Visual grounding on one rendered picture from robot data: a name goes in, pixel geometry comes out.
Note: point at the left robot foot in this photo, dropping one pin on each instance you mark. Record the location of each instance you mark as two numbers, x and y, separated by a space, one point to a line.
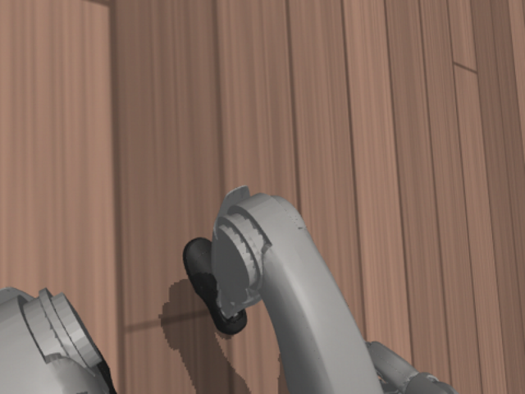
105 371

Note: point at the right robot arm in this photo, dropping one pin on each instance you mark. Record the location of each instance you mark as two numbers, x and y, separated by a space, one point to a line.
426 383

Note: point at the right robot foot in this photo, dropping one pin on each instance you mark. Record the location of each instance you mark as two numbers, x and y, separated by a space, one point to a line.
197 262

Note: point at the right robot hand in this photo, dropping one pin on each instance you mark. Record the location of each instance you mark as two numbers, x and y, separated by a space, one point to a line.
393 369

